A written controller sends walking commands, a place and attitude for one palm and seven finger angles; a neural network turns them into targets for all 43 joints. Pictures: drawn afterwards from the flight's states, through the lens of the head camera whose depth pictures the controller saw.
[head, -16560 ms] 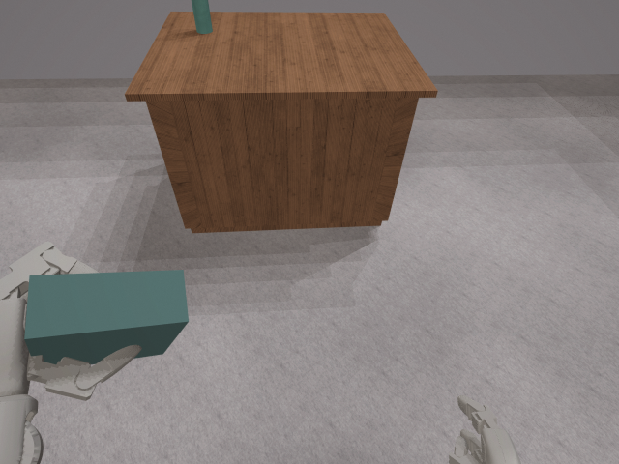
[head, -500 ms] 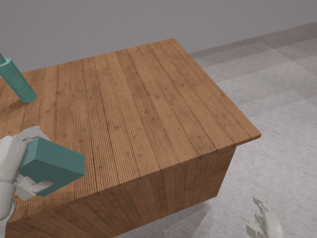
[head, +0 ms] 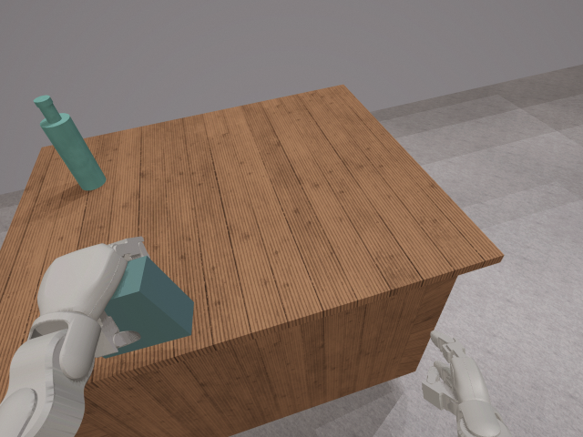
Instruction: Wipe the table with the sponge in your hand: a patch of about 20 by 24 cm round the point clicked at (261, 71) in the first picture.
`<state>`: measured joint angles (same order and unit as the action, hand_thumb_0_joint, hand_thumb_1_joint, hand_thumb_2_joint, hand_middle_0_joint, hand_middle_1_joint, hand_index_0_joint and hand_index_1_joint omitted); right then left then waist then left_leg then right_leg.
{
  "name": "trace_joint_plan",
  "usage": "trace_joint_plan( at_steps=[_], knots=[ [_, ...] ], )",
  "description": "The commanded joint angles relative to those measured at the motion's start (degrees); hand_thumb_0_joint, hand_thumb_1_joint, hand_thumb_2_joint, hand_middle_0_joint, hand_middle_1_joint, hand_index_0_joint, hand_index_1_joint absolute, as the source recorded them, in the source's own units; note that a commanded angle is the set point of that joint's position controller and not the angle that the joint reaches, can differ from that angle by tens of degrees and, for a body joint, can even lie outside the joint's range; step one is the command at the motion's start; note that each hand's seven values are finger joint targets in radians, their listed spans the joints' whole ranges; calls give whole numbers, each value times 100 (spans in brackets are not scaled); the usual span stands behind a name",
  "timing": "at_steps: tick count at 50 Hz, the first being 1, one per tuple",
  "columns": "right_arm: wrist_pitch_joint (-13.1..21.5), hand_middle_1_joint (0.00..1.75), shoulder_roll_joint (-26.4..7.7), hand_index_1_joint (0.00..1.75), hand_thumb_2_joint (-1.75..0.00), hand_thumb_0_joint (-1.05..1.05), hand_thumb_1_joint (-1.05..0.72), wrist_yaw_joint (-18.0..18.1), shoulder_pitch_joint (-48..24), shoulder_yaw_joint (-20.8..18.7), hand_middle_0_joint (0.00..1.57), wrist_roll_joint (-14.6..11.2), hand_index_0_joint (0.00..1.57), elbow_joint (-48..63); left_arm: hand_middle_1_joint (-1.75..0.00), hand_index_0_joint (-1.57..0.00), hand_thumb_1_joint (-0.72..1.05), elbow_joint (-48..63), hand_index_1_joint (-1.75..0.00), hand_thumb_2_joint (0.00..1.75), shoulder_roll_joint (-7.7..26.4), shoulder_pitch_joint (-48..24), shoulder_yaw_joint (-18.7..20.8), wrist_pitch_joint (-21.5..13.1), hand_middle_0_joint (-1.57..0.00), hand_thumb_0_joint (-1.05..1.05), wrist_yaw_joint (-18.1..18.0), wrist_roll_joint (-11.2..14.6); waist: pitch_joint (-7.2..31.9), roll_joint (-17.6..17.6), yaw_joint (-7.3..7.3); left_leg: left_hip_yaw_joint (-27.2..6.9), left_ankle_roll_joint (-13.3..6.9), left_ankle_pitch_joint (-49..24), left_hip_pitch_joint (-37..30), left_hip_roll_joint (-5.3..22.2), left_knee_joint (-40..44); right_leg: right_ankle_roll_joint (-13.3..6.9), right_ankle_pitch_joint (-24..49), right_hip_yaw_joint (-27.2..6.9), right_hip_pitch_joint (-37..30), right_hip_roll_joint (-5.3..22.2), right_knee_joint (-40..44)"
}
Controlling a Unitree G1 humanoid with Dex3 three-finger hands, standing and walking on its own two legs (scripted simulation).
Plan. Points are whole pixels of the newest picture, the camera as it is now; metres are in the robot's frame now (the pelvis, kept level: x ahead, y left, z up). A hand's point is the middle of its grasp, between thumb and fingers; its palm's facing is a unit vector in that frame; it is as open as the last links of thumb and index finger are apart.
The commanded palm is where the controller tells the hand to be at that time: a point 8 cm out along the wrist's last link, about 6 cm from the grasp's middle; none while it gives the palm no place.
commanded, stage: turn the palm down, sponge in hand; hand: left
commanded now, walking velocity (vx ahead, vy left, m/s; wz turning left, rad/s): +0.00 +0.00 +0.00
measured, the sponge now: (133, 317) +0.22 +0.26 +0.07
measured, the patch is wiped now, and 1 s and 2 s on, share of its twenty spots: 0.00 0.00 0.00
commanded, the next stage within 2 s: move the sponge above the wiping area in 0.64 s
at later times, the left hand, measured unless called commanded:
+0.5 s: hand (118, 286) +0.23 +0.27 +0.12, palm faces +0.08 -0.07 -0.99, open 9.6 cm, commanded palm +0.20 +0.26 +0.19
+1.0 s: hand (112, 292) +0.22 +0.27 +0.12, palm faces +0.08 -0.07 -0.99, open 9.6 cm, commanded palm +0.20 +0.26 +0.18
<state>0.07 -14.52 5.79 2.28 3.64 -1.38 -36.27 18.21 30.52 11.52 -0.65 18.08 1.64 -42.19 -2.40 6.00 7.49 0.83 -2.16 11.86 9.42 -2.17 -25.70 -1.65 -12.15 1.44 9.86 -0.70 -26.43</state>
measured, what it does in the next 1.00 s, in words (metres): stands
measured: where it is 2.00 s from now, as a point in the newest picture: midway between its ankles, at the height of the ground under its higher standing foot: outside the picture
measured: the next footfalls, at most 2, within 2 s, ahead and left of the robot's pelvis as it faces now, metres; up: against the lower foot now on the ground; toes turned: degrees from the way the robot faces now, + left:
none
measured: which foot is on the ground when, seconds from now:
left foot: down 0.00-1.00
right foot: down 0.00-1.00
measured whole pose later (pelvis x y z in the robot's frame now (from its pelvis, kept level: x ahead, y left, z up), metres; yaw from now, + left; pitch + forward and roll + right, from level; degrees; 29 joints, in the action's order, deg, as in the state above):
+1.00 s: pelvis +0.00 -0.03 +0.00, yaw -1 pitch -6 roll +1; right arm -1.1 -15.6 3.0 1.7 1.7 -2.0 -40.2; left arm 7.7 29.7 7.0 -0.4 22.4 -0.4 -48.5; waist -1.3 7.4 7.6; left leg 0.5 0.1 10.8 6.1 -0.1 -22.8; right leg -4.1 -11.3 1.5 7.1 -2.9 -24.2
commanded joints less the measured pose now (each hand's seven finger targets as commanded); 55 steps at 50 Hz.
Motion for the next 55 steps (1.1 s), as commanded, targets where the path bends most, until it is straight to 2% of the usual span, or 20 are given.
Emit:
trace_joint_plan(
  at_steps=[1,2,3,7,8,11,13,17,18,22,23,28,33,37,38,42,43,49,53,55],
  knots=[
    [276,30,-534,30,-90,0,-90,-64,-1100,-249,20,53,20,801,-160,-120,10,925,-160,130,1611,-1409,1528,-121,-120,0,-645,-514,1185,122,81,-568,54,-432,-170,220,728,-223,128,-289,-473,-120,480],
    [261,30,-541,30,-90,0,-90,-96,-1274,-215,20,31,20,816,-160,-120,10,893,-160,130,1758,-1532,1659,32,-120,0,-699,-560,1102,253,134,-586,66,-414,-93,186,751,-285,92,-455,-521,-176,508],
    [256,30,-473,30,-90,0,-90,-126,-1295,-189,20,1,20,798,-160,-120,10,778,-160,130,1329,-1660,1261,146,-120,0,-723,-567,1089,193,60,-496,86,-536,-131,183,709,-243,120,-287,-444,-105,495],
    [180,30,-570,30,-90,0,-90,-183,-1511,-208,20,-64,20,798,-160,-120,10,528,-160,130,1143,-1690,941,578,-120,0,-566,-577,938,108,19,-486,84,-456,-149,124,792,-275,125,-422,-417,-138,616],
    [194,30,-535,30,-90,0,-90,-190,-1488,-185,20,-79,20,827,-160,-120,10,549,-160,130,833,-1760,571,614,-120,0,-471,-574,972,-2,-52,-427,64,-509,-181,126,773,-223,137,-285,-416,-80,604],
    [187,30,-582,30,-90,0,-90,-171,-1429,-243,20,-72,20,809,-160,-120,10,549,-160,130,784,-1674,357,593,-120,0,-258,-664,928,-108,-103,-456,-10,-369,-250,123,834,-191,109,-306,-412,-67,669],
    [257,30,-510,30,-90,0,-90,-176,-1481,-174,20,-65,20,888,-160,-120,10,682,-160,130,818,-1791,344,554,-120,0,-179,-802,1079,-320,-79,-421,-43,-496,-266,105,765,-201,101,-316,-491,-69,608],
    [211,30,-590,30,-90,0,-90,-181,-1517,-207,20,29,20,846,-160,-120,10,848,-160,130,1733,-1846,1124,393,-120,0,-197,-1074,1292,-153,96,-478,-81,-768,-320,62,741,-273,261,-620,-762,-124,632],
    [246,30,-474,30,-90,0,-90,-204,-1492,-160,20,28,20,842,-160,-120,10,767,-160,130,1423,-1912,879,355,-120,0,-224,-1138,1348,-334,72,-369,-76,-983,-340,31,640,-240,348,-457,-757,-56,585],
    [233,30,-528,30,-90,0,-90,-268,-1437,-259,20,41,20,758,-160,-120,10,781,-160,130,1739,-1692,1425,225,-120,0,-434,-992,1366,-194,181,-413,-59,-1256,-491,-6,563,-325,707,-747,-784,-137,690],
    [275,30,-441,30,-90,0,-90,-287,-1429,-236,20,18,20,772,-160,-120,10,701,-160,130,1279,-1699,1063,233,-120,0,-464,-895,1368,-267,106,-299,-58,-1332,-493,-6,487,-265,809,-570,-768,-48,656],
    [261,30,-530,30,-90,0,-90,-309,-1481,-277,20,-56,20,742,-160,-120,10,432,-160,130,853,-1655,577,521,-120,0,-387,-747,986,-149,-37,-257,-35,-1071,-378,-9,511,-233,621,-603,-510,-9,751],
    [273,30,-544,30,-90,0,-90,-225,-1524,-261,20,-68,20,815,-160,-120,10,524,-160,130,979,-1798,456,553,-120,0,-168,-822,1040,-383,-72,-234,-86,-817,-368,-43,532,-180,238,-666,-509,12,803],
    [268,30,-565,30,-90,0,-90,-204,-1527,-288,20,6,20,809,-160,-120,10,821,-160,130,1670,-1840,1093,308,-120,0,-241,-1010,1285,-224,89,-323,-97,-948,-514,-68,540,-249,295,-870,-653,-58,804],
    [318,30,-463,30,-90,0,-90,-216,-1484,-268,20,9,20,817,-160,-120,10,771,-160,130,1336,-1779,872,228,-120,0,-289,-1005,1377,-283,74,-228,-105,-1086,-513,-73,467,-213,452,-697,-721,-3,720],
    [279,30,-547,30,-90,0,-90,-266,-1396,-342,20,14,20,739,-160,-120,10,549,-160,130,1582,-1414,1329,158,-120,0,-489,-904,1162,-217,170,-309,-55,-1088,-453,-73,501,-286,550,-922,-667,-75,801],
    [279,30,-509,30,-90,0,-90,-272,-1349,-328,20,-13,20,705,-160,-120,10,334,-160,130,1291,-1515,1087,204,-120,0,-517,-872,1091,-387,71,-221,-48,-1017,-370,-44,488,-224,475,-733,-606,-23,776],
    [247,30,-636,30,-90,0,-90,-187,-1372,-355,20,-84,20,647,-160,-120,10,-264,-160,130,1214,-1871,781,463,-120,0,-385,-751,742,-330,-82,-183,-56,-486,-231,-74,543,-171,-172,-783,-328,14,970],
    [364,30,-574,30,-90,0,-90,-77,-1383,-301,20,-91,20,691,-160,-120,10,-223,-160,130,1066,-2424,399,231,-120,0,-176,-846,823,-283,-194,-170,-109,-259,-381,-106,523,-137,-514,-739,-185,24,1035],
    [415,30,-617,30,-90,0,-90,-57,-1204,-358,20,-35,20,602,-160,-120,10,-297,-160,130,1296,-2341,677,-67,-120,0,-204,-865,1013,-372,-152,-236,-118,-320,-445,-102,547,-148,-396,-688,-310,0,1023]
  ],
)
